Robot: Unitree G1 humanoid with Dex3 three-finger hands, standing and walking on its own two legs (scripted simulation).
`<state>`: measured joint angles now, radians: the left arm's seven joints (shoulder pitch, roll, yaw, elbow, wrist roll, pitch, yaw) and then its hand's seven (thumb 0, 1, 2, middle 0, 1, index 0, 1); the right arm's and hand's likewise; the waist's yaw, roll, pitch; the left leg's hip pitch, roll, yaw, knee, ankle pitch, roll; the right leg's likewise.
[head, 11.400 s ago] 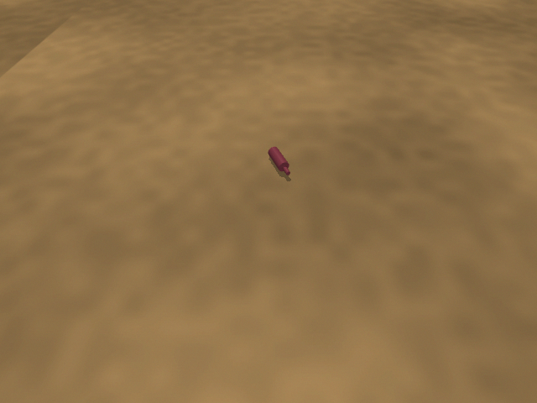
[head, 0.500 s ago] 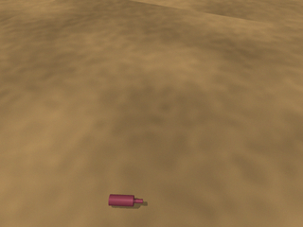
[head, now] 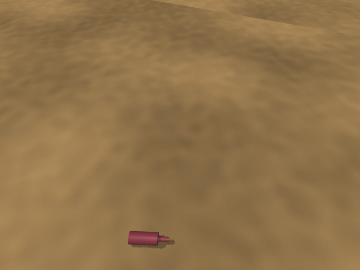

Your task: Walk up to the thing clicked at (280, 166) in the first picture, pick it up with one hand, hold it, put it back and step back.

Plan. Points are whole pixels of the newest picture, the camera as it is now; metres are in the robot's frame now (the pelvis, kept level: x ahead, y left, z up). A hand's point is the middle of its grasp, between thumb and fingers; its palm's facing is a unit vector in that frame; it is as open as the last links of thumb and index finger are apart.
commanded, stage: stand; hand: left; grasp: from above
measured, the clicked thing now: (149, 238) +0.43 +0.18 -0.75
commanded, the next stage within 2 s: rise first in 0.62 s
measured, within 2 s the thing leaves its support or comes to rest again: neither
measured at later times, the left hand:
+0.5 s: hand out of the picture +0.07 +0.26 -0.16, palm faces -0.02 -0.94 -0.35, open 7.4 cm
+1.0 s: hand out of the picture +0.15 +0.25 -0.17, palm faces -0.02 -0.94 -0.35, open 9.4 cm
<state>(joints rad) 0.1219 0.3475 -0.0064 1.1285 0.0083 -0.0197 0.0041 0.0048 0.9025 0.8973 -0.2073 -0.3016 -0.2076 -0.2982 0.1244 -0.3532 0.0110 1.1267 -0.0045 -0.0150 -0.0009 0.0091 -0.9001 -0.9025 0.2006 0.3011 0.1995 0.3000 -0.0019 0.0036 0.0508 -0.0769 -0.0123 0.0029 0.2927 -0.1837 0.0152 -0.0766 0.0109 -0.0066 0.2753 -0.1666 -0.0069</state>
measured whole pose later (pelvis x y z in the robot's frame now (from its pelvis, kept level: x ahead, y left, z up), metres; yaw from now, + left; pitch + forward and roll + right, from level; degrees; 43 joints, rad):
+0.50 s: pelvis +0.00 +0.00 +0.00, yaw +0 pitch -2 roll +0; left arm 0.12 0.35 -0.01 1.13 0.01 -0.01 0.00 0.00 0.90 0.90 -0.21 -0.30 -0.21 -0.30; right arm 0.12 -0.35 0.01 1.13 0.00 -0.02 0.00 0.01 -0.90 -0.90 0.20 0.30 0.20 0.30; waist 0.00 0.01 0.05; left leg -0.07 -0.02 0.00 0.29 -0.19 0.02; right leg -0.08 0.00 -0.01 0.29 -0.18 0.00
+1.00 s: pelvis -0.01 +0.00 -0.03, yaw +0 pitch +8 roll -1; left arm -0.02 0.34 0.13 0.96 0.10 0.03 -0.02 0.00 0.39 0.90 -0.17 -0.75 -0.18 -0.74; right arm 0.23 -0.26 -0.01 0.75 0.04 -0.04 -0.03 0.01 -0.91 -0.90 0.20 0.30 0.20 0.30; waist -0.02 -0.01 -0.01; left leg -0.46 -0.01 0.00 0.65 -0.32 0.02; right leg -0.45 0.01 -0.01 0.62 -0.30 -0.01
